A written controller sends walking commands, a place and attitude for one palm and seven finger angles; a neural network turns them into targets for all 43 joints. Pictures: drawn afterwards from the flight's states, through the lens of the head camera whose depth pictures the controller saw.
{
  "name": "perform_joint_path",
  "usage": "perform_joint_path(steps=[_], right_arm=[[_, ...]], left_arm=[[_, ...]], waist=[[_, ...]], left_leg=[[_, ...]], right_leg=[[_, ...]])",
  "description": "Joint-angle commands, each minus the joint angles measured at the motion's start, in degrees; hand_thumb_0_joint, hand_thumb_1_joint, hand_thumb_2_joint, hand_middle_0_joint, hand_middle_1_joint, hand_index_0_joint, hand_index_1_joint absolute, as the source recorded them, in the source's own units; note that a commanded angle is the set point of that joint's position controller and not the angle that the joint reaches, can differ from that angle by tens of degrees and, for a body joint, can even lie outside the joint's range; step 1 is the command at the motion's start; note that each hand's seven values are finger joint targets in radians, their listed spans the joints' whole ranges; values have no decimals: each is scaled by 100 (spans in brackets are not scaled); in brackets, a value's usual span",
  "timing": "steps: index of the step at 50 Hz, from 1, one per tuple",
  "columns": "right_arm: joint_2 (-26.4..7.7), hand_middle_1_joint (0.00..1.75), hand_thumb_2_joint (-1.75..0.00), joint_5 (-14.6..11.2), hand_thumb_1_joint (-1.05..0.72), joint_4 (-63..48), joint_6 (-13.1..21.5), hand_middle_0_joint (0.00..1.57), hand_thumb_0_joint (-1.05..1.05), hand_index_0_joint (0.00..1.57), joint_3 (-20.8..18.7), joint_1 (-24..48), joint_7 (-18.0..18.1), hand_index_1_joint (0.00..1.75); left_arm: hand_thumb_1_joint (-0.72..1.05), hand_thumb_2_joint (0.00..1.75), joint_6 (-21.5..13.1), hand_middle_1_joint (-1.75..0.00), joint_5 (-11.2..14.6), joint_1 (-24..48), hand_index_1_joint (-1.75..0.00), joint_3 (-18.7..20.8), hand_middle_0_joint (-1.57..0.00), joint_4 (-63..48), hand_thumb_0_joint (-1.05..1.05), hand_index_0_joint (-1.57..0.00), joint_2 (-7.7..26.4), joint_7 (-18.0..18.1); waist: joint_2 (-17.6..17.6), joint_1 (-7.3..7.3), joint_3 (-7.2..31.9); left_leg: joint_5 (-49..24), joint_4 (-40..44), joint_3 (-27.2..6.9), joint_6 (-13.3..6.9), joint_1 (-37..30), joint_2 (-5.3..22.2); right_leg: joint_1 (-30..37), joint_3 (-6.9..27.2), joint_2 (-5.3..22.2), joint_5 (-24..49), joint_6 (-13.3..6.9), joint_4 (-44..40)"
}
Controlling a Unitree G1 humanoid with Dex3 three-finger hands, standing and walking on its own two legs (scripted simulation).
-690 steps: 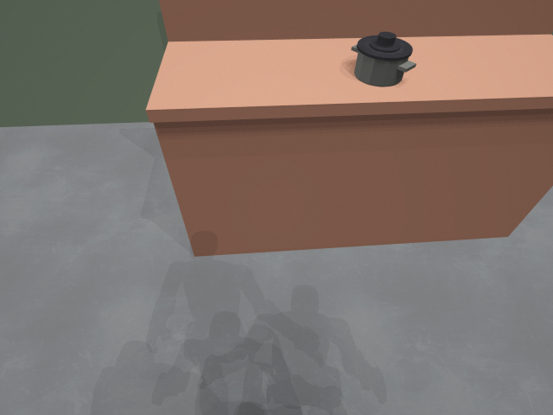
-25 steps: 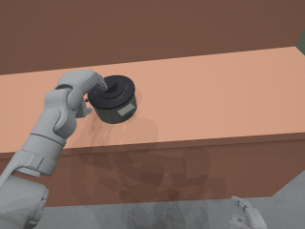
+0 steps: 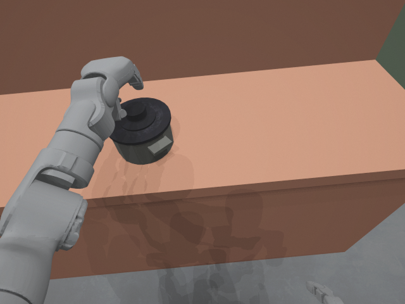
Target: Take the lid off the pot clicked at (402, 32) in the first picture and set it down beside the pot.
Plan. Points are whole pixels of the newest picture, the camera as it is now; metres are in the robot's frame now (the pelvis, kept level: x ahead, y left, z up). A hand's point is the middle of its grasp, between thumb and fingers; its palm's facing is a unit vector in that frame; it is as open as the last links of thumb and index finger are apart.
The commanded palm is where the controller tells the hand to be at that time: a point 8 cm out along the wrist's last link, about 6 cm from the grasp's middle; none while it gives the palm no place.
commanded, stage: move the open hand above the knob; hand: left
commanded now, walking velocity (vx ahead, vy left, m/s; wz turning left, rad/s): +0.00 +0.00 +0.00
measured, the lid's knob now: (135, 111) +0.52 +0.16 +0.09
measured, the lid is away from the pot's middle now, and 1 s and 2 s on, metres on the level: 0.00 0.00 0.01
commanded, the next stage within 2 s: lower the open fingers around the knob in 0.88 s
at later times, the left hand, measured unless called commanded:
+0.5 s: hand (125, 95) +0.48 +0.15 +0.17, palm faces -0.23 -0.06 -0.97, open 10.2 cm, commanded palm +0.47 +0.16 +0.22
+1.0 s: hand (123, 96) +0.49 +0.16 +0.16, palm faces -0.27 -0.04 -0.96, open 10.2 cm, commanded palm +0.48 +0.16 +0.22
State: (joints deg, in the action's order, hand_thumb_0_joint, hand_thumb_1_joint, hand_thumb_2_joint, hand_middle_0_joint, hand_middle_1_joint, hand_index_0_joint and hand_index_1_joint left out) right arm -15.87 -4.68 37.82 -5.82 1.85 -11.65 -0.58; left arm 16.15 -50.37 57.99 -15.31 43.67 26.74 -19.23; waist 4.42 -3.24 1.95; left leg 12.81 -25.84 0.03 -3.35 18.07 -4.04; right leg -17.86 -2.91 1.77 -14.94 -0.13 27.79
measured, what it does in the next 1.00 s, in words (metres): stands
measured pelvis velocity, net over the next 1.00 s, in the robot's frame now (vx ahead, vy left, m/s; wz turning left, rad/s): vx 0.01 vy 0.01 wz -0.02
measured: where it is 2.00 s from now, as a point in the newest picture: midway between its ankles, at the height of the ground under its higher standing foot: outside the picture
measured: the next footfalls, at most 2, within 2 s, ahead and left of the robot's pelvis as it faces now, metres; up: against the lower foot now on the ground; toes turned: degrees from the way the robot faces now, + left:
none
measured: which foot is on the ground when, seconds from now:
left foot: down 0.00-1.00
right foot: down 0.00-1.00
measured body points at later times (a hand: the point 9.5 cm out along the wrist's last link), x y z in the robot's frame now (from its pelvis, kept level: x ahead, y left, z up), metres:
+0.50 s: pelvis +0.01 +0.00 +0.00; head +0.04 -0.03 +0.45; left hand +0.49 +0.15 +0.22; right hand +0.08 -0.26 -0.13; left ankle +0.00 +0.08 -0.74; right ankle -0.01 -0.12 -0.74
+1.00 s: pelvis +0.01 +0.01 +0.00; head +0.05 -0.02 +0.45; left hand +0.50 +0.16 +0.22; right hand +0.08 -0.25 -0.13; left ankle +0.00 +0.08 -0.74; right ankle -0.01 -0.12 -0.74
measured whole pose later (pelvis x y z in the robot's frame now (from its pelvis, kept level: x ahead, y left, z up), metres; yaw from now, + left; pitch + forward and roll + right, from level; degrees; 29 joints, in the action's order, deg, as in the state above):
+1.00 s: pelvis +0.01 +0.01 +0.00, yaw -1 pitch +7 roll +0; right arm -16.2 -3.8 38.7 -4.6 0.9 -15.4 0.9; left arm 11.5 -52.2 62.4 -14.2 51.6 27.4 -20.1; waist 4.0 -4.8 2.9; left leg 12.9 -25.4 0.8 -3.9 19.9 -3.8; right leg -19.4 -2.1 1.4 -14.0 0.4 26.1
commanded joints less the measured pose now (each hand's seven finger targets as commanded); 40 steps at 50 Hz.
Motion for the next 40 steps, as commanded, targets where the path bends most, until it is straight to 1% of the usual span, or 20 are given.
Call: perform_joint_path(steps=[1,4,6,9,13,15,17,19,20,21,24,26,27,29,30,32,33,36,37,40], right_arm=[[-711,30,-90,39,-90,-677,125,20,0,20,-268,162,0,30],[-705,30,-90,53,-90,-618,247,20,0,20,-298,-47,110,30],[-721,30,-90,75,-90,-542,360,20,0,20,-299,-226,200,30],[-746,30,-90,67,-90,-369,339,20,0,20,-269,-372,240,30],[-737,30,-90,81,-90,-536,271,20,0,20,-267,-245,82,30],[-759,30,-90,71,-90,-663,235,20,0,20,-302,-189,33,30],[-752,30,-90,63,-90,-694,197,20,0,20,-339,-136,41,30],[-745,30,-90,58,-90,-739,302,20,0,20,-364,-157,112,30],[-751,30,-90,68,-90,-802,365,20,0,20,-365,-138,150,30],[-718,30,-90,92,-90,-688,421,20,0,20,-382,-256,184,30],[-746,30,-90,46,-90,-448,316,20,0,20,-308,-298,203,30],[-754,30,-90,28,-90,-395,249,20,0,20,-288,-252,144,30],[-757,30,-90,17,-90,-424,226,20,0,20,-286,-200,114,30],[-730,30,-90,20,-90,-525,229,20,0,20,-310,-106,92,30],[-747,30,-90,38,-90,-589,248,20,0,20,-336,-95,92,30],[-713,30,-90,57,-90,-602,305,20,0,20,-330,-129,151,30],[-712,30,-90,62,-90,-588,338,20,0,20,-328,-179,192,30],[-735,30,-90,47,-90,-409,307,20,0,20,-277,-300,278,30],[-713,30,-90,24,-90,-422,316,20,0,20,-258,-247,281,30],[-774,30,-90,27,-90,-351,252,20,0,20,-264,-282,244,30]], left_arm=[[-34,152,31,-8,-173,2890,-8,147,-84,-748,0,-84,808,136],[-34,152,-121,-8,-231,4015,-8,448,-84,-995,0,-84,1327,135],[-34,152,-307,-8,-170,4355,-8,845,-84,-963,0,-84,1812,208],[-34,152,-261,-8,-250,3543,-8,901,-84,211,0,-84,1754,264],[-34,152,-240,-8,-325,2608,-8,577,-84,433,0,-84,1227,260],[-34,152,-250,-8,-235,2466,-8,434,-84,77,0,-84,1016,196],[-34,152,-247,-8,-234,3065,-8,477,-84,-537,0,-84,1190,137],[-34,152,-356,-8,-176,3691,-8,917,-84,-1287,0,-84,1797,190],[-34,152,-479,-8,-44,3880,-8,950,-84,-1761,0,-84,1827,233],[-34,152,-495,-8,-170,3874,-8,1144,-84,-1550,0,-84,2071,290],[-34,152,-282,-8,-329,3206,-8,956,-84,-185,0,-84,1841,359],[-34,152,-136,-8,-287,2808,-8,539,-84,383,0,-84,1247,353],[-34,152,-85,-8,-217,2833,-8,331,-84,365,0,-84,997,306],[-34,152,-96,-8,-185,3097,-8,138,-84,-30,0,-84,798,214],[-34,152,-192,-8,-90,3326,-8,142,-84,-506,0,-84,786,164],[-34,152,-317,-8,-161,3876,-8,328,-84,-895,0,-84,1161,110],[-34,152,-389,-8,-199,4061,-8,591,-84,-991,0,-84,1534,127],[-34,152,-432,-8,-212,3883,-8,835,-84,-207,0,-84,1831,195],[-34,152,-428,-8,-198,3981,-8,565,-84,-187,0,-84,1521,210],[-34,152,-306,-8,-206,3291,-8,533,-84,598,0,-84,1308,246]], waist=[[-412,-107,2212],[-386,-238,2590],[-586,-248,2780],[-810,-157,2190],[-520,10,2112],[-465,-14,2229],[-518,-106,2416],[-430,-101,2799],[-203,-123,3016],[-269,-125,3048],[-677,-91,2083],[-636,-115,1664],[-642,-132,1604],[-392,-167,1953],[-295,-211,2267],[-233,-271,2710],[-310,-260,2842],[-679,-274,2293],[-650,-297,2147],[-669,-236,1712]], left_leg=[[-1771,43,-365,12,-1259,149],[-1772,5,-394,-69,-1499,123],[-1787,23,-407,-104,-1483,125],[-1714,118,-312,-97,-991,135],[-2145,73,-254,-33,-994,203],[-2446,-4,-285,-59,-1093,208],[-2314,-2,-273,-101,-1292,219],[-2380,-7,-321,-155,-1553,197],[-2605,-46,-383,-169,-1744,201],[-2649,-82,-396,-174,-1822,207],[-1928,123,-300,-111,-1124,205],[-1668,155,-237,-52,-899,210],[-1473,173,-223,-41,-865,196],[-1609,93,-262,-65,-1186,177],[-1879,5,-301,-89,-1402,180],[-1964,-45,-338,-117,-1715,163],[-1977,-33,-369,-124,-1753,167],[-1635,69,-291,-133,-1234,159],[-1505,118,-272,-122,-1171,151],[-1474,132,-235,-81,-891,179]], right_leg=[[326,14,-192,1622,-182,-133],[436,90,-211,1764,-168,-190],[674,144,-223,1960,-144,-222],[589,95,-208,1956,-155,-225],[485,72,-177,2005,-166,-149],[541,95,-166,2170,-168,-183],[564,138,-183,2163,-135,-231],[809,194,-185,2315,-131,-241],[805,200,-169,2389,-134,-265],[794,214,-207,2397,-129,-233],[503,81,-237,1899,-157,-274],[225,20,-220,1665,-170,-253],[156,10,-215,1530,-159,-281],[120,54,-196,1542,-173,-259],[189,70,-176,1718,-178,-255],[307,145,-192,1831,-155,-263],[424,154,-194,1879,-155,-266],[457,133,-200,1857,-156,-329],[337,116,-199,1731,-152,-341],[147,75,-190,1622,-187,-342]])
